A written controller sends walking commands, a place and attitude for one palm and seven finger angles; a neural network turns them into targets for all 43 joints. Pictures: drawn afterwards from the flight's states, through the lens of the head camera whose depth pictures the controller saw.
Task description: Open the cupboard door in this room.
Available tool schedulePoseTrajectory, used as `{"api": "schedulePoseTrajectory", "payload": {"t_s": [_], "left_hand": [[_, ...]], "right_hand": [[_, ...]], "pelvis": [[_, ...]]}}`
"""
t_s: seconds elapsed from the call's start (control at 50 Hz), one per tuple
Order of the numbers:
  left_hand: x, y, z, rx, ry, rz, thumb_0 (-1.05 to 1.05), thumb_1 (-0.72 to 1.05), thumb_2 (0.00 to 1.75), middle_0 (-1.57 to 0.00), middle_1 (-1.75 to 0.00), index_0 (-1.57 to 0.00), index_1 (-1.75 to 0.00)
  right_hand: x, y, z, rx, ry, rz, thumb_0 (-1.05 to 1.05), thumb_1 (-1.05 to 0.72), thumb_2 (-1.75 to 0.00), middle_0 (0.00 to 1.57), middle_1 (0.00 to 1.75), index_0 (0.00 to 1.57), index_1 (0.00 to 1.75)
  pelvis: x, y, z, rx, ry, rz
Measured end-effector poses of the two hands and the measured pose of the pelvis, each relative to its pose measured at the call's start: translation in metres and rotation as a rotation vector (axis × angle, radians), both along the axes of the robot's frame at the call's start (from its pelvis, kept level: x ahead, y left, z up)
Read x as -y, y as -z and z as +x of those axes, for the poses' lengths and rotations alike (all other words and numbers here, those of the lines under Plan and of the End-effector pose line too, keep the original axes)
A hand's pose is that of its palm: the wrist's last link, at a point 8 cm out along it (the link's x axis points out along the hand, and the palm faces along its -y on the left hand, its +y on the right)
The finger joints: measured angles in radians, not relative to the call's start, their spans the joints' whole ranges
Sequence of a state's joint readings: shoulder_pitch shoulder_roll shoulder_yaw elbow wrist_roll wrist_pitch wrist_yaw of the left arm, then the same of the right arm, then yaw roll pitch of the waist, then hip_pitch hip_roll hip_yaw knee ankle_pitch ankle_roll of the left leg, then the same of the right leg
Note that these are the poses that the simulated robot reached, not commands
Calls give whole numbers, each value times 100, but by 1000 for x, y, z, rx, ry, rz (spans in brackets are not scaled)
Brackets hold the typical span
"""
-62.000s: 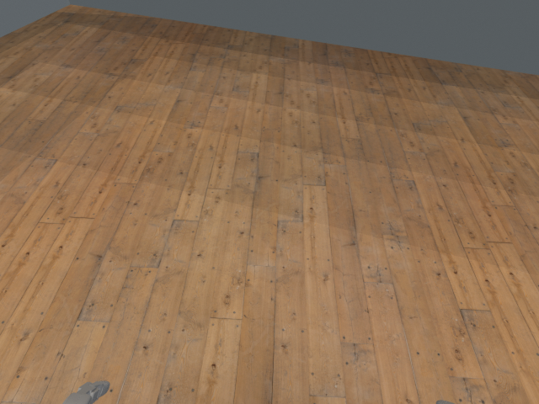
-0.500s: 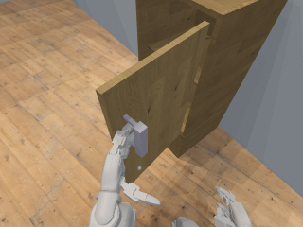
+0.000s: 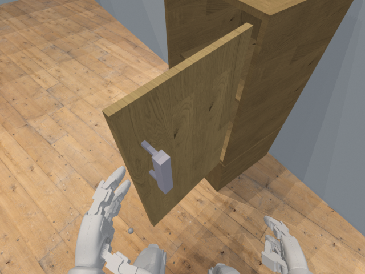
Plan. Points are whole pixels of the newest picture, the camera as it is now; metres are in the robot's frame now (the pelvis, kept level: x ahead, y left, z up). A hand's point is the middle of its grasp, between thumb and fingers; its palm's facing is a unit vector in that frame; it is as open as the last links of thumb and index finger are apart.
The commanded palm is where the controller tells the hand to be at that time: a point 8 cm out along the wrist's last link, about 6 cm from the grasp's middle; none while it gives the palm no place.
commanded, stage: slide the hand sideways off the handle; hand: left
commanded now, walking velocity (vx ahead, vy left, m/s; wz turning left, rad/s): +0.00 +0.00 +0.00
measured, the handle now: (156, 167) +0.32 +0.08 +0.06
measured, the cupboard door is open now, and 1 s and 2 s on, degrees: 99 99 99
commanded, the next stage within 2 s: draw the hand back to the body in 0.20 s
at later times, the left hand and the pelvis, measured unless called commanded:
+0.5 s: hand (102, 236) +0.18 +0.14 +0.10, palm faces -0.02 -1.00 -0.05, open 16.3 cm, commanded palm +0.15 +0.20 +0.10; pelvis -0.01 +0.00 +0.00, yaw +0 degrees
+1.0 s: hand (35, 221) +0.18 +0.22 +0.16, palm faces +0.17 -0.94 -0.28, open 14.9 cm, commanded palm +0.15 +0.27 +0.19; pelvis +0.01 +0.03 +0.06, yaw +0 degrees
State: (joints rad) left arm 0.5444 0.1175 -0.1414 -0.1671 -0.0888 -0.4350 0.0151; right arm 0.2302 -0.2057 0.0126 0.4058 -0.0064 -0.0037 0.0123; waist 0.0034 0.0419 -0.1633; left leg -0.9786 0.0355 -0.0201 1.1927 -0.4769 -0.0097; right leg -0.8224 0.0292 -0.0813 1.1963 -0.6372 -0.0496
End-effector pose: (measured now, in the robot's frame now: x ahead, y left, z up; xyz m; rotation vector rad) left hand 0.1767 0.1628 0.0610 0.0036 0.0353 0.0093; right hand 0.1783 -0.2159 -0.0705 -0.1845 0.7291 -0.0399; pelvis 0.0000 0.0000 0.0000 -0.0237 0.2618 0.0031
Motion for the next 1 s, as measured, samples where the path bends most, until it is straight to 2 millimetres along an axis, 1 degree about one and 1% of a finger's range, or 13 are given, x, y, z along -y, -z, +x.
{"api": "schedulePoseTrajectory", "payload": {"t_s": [0.12, 0.22, 0.36, 0.44, 0.54, 0.62, 0.7, 0.78, 0.82, 0.9, 1.0], "left_hand": [[-9, -2, -11, 2, -1, -1, -2, -50, 30, -15, -30, -16, -31], [-14, 1, -19, -8, 26, 3, -2, -50, 30, -15, -30, -15, -30], [-18, -1, -19, 29, 34, -14, -2, -50, 30, -15, -30, -15, -30], [-26, -18, -16, 61, 43, 22, -2, -50, 30, -15, -30, -15, -30], [-42, -45, -18, 64, 15, 46, -2, -50, 30, -15, -30, -15, -30], [-52, -54, -20, 36, 3, 30, -2, -50, 30, -15, -30, -15, -30], [-60, -60, -22, 27, 17, 28, -2, -50, 30, -15, -30, -15, -30], [-72, -75, -21, 61, 19, 45, -2, -49, 30, -15, -30, -15, -30], [-79, -84, -21, 83, 12, 54, -2, -47, 31, -15, -30, -15, -30], [-92, -101, -22, 32, -78, 198, -2, -39, 34, -15, -30, -16, -30], [-104, -111, -25, -44, -175, 279, -1, -25, 40, -16, -30, -16, -30]], "right_hand": [[7, 4, -1, -1, 20, -8, 1, -91, -90, 20, 30, 20, 30], [11, 6, -3, 6, 39, -19, 1, -91, -90, 20, 30, 20, 30], [9, 8, -7, 29, 45, -29, 1, -91, -90, 20, 30, 20, 30], [3, 3, -12, 26, 61, -16, 1, -91, -90, 20, 30, 20, 30], [-5, -12, -17, 35, 81, 10, 1, -91, -90, 20, 30, 20, 30], [-9, -28, -18, 56, 83, 3, 1, -91, -90, 20, 30, 20, 30], [-9, -41, -16, 80, 79, -19, 1, -91, -90, 20, 30, 20, 30], [-10, -51, -11, 104, 74, -34, 1, -91, -90, 20, 30, 20, 30], [-12, -55, -8, 115, 71, -34, 1, -91, -90, 20, 30, 20, 30], [-19, -65, -2, 113, 81, -43, 1, -91, -90, 20, 30, 20, 30], [-32, -76, 4, 117, 73, -36, 1, -91, -90, 20, 30, 20, 30]], "pelvis": [[4, 2, 0, -6, -3, 1], [4, 5, -3, -6, -4, -2], [1, 10, -9, -3, -3, -10], [-2, 6, -11, 17, -1, -13], [-7, -10, -8, 56, -3, -18], [-11, -21, -5, 77, -5, -21], [-15, -28, -3, 93, -8, -25], [-18, -33, 0, 109, -11, -29], [-20, -36, 1, 117, -12, -31], [-25, -46, 6, 141, -2, -26], [-32, -60, 11, 175, 1, -21]]}}
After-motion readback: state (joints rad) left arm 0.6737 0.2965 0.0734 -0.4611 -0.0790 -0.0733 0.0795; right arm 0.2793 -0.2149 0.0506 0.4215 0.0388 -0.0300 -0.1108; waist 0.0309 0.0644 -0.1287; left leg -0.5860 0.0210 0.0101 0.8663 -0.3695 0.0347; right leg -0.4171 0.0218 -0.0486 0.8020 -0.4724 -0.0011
